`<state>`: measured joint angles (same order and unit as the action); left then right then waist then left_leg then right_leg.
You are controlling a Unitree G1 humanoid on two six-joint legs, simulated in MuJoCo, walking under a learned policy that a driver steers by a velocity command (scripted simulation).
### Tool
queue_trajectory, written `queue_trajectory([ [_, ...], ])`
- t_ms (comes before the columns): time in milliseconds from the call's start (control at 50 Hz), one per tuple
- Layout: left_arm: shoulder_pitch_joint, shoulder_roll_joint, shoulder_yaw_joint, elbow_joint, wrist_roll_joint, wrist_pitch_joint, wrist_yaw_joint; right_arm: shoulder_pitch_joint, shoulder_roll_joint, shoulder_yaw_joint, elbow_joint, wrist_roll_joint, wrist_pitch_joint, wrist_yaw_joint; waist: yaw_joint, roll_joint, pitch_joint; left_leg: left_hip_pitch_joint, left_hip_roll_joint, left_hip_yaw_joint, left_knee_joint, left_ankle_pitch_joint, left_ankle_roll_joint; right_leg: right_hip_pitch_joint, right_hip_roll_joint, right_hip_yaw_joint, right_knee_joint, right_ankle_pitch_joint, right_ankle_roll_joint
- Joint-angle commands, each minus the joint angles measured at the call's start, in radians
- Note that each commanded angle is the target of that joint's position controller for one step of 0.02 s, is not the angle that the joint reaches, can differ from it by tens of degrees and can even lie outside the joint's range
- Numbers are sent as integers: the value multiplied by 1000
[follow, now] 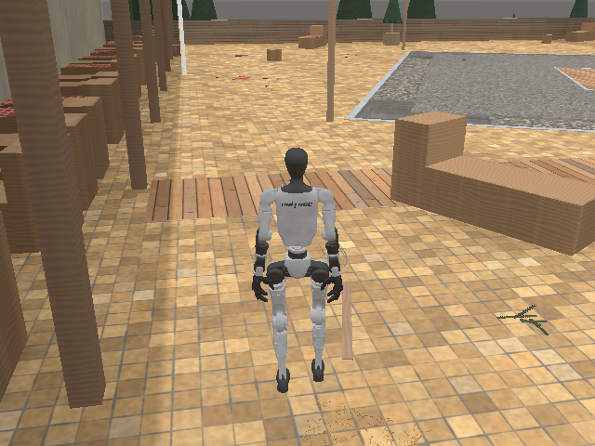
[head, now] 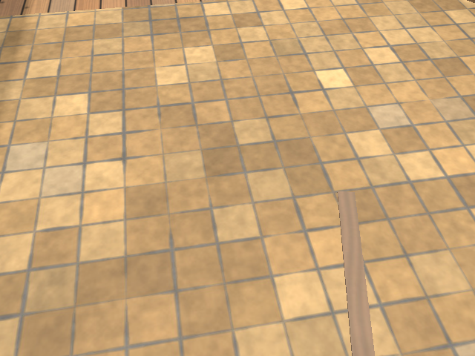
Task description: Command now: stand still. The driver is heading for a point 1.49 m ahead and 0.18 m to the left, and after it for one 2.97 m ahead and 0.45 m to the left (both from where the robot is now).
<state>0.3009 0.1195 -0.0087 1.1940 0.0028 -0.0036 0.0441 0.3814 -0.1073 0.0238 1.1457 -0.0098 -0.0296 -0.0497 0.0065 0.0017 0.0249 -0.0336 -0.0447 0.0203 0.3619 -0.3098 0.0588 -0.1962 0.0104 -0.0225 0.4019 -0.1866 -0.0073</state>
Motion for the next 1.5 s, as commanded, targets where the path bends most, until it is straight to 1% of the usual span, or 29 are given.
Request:
queue_trajectory([
  [20, 78, 61, 7, 0, 0, -2, 2, 106, -65, -8, 2, 0, -2, -2, 0, 12, 71, -118, 144, -103, -74, 276, 5, 44, -100, 95, -31, 164, -28],
  [160, 83, 59, 5, 1, -1, -1, 3, 114, -64, -8, 2, 0, -3, -2, 0, 13, 72, -113, 144, -104, -73, 299, 5, 40, -101, 90, -25, 163, -24],
  [220, 57, 63, 9, -14, 6, 3, -1, 147, -100, -25, 6, -3, 3, 0, -23, 51, 85, -111, 137, -150, -132, -86, 47, -24, -39, 37, 51, -73, -33],
  [280, -50, 62, 16, -87, 35, -2, -23, 211, -152, -54, 10, -4, 12, 8, -75, 135, 239, -106, 300, -366, -258, -464, 166, -311, -6, -64, 269, -257, -44],
  [320, -116, 73, 24, -139, 35, -20, -35, 250, -144, -59, 19, -19, -2, 10, -87, 107, 280, -37, 362, -422, -283, -358, 215, -471, -57, -36, 409, -275, -53],
  [360, -129, 84, 34, -168, 30, -43, -46, 248, -151, -64, 15, -21, -21, 13, -70, 68, 249, 65, 357, -379, -262, -175, 219, -548, -80, -20, 447, -245, -55],
  [460, -179, 91, 53, -239, 12, -58, -68, 200, -174, -69, -8, -17, -52, 16, -33, 98, 174, 28, 294, -210, -187, 178, 168, -378, -41, -65, 310, -142, -63],
  [520, 60, 102, 76, -171, -1, -61, -60, 132, -189, -67, -27, -5, -63, 27, 90, 68, 77, -176, 219, -80, 52, 507, 104, 80, 59, -133, 161, -21, -91],
  [540, 206, 155, 100, -126, 6, -68, -50, 140, -180, -61, -28, -5, -69, 34, 148, 8, -10, -261, 161, -13, 270, 531, 73, 280, 24, -80, 121, -57, -112],
  [560, 366, 274, 129, -117, 29, -73, -39, 153, -110, -42, -71, 9, -71, 43, 191, -190, -123, -468, 45, 73, 652, 217, 14, 452, -280, 376, -72, -387, -195],
  [580, 352, 281, 124, -104, 25, -59, -44, 147, -108, -49, -90, -8, -69, 52, 145, -222, -129, -584, -23, -20, 874, -198, 27, 398, -405, 738, -256, -468, -257],
  [600, 203, 249, 112, -133, 16, -53, -44, 85, -123, -56, -116, -17, -61, 58, 65, -116, -5, -634, 65, -68, 950, -113, 50, 265, -390, 660, -250, -571, -240],
  [620, 94, 203, 98, -169, 10, -59, -50, 32, -125, -56, -131, -19, -64, 67, 38, -36, 67, -625, 106, -64, 913, -12, 56, 139, -360, 536, -262, -455, -220],
  [680, 52, 127, 65, -167, 10, -85, -49, 69, -98, -62, -121, -27, -45, 74, -41, -38, 74, -501, 148, -43, 794, 67, 32, 14, -239, 263, -282, -108, -167],
  [780, 177, 141, 55, -132, 11, -104, -39, -109, -118, -75, -186, -24, -16, 85, -26, -49, 108, -647, 154, 13, 675, 172, -4, 84, -212, 141, -310, 118, -187],
  [860, 227, 128, 44, -129, 11, -109, -38, -315, -103, -69, -261, -16, -20, 89, 12, -60, 127, -663, 129, 56, 439, 270, -22, 129, -187, 72, -302, 306, -188],
  [940, 268, 143, 46, -116, 12, -113, -29, -419, -104, -65, -301, -9, -26, 89, 33, -79, 125, -591, 89, 88, 263, 301, 6, 212, -204, 41, -276, 446, -182],
  [1000, 245, 165, 52, -115, 19, -113, -22, -382, -129, -77, -302, -11, -37, 79, -4, -84, 90, -492, 47, 101, 201, 223, 57, 298, -227, 18, -166, 719, -168],
  [1040, 221, 192, 60, -115, 26, -105, -19, -177, -166, -100, -239, -11, -49, 63, -89, -89, -27, -273, -14, 114, 157, 168, 96, 319, -214, -5, 89, 920, -145],
  [1060, 209, 192, 60, -121, 19, -101, -21, -15, -196, -116, -186, -23, -58, 54, -155, -68, -113, -52, 15, 84, 107, 201, 119, 216, -182, -28, 298, 799, -129],
  [1080, 243, 129, 44, -153, -5, -99, -30, 136, -288, -142, -163, -51, -61, 43, -178, 54, -247, 230, 266, -214, 92, 70, 187, -45, -107, -70, 633, 417, -104],
  [1100, 341, 74, 41, -153, -28, -96, -40, 132, -336, -154, -163, -46, -53, 58, -118, 208, -338, 380, 488, -691, -48, 58, 317, -329, 76, -22, 954, -347, -82],
  [1120, 228, 150, 61, -171, -6, -91, -37, 31, -294, -145, -171, -14, -45, 65, -90, 68, -238, 272, 424, -642, -95, -48, 272, -408, 5, 83, 992, -254, -102],
  [1140, 136, 149, 62, -202, 3, -97, -41, -64, -230, -126, -186, -4, -49, 67, -65, 36, -97, 113, 394, -487, -128, -11, 234, -427, -38, 74, 939, -157, -105],
  [1160, 101, 133, 62, -206, 8, -99, -43, -107, -182, -112, -187, -8, -57, 69, -38, -1, -36, 3, 348, -387, -162, 84, 202, -393, -72, 70, 878, -105, -106],
  [1200, 130, 102, 61, -196, 33, -74, -53, -93, -122, -91, -159, -5, -69, 59, 16, 25, -1, -118, 279, -248, -195, 212, 157, -306, -103, 63, 792, -82, -87],
  [1260, 91, 91, 63, -215, 38, -47, -66, -18, -156, -91, -129, -1, -87, 51, 33, 37, 21, -135, 253, -163, -220, 337, 158, -332, -111, 31, 721, -52, -61],
  [1320, -56, 111, 65, -268, 35, -37, -73, 34, -174, -89, -121, 0, -86, 52, 10, 45, 63, -108, 233, -118, -257, 351, 152, -443, -132, 3, 607, 57, -35],
  [1500, -366, 124, 54, -392, 16, -56, -70, 169, -192, -85, -103, -7, -74, 41, -73, 73, 79, 76, 228, -152, -164, 564, 158, -450, -65, -31, 220, 174, -10],
])
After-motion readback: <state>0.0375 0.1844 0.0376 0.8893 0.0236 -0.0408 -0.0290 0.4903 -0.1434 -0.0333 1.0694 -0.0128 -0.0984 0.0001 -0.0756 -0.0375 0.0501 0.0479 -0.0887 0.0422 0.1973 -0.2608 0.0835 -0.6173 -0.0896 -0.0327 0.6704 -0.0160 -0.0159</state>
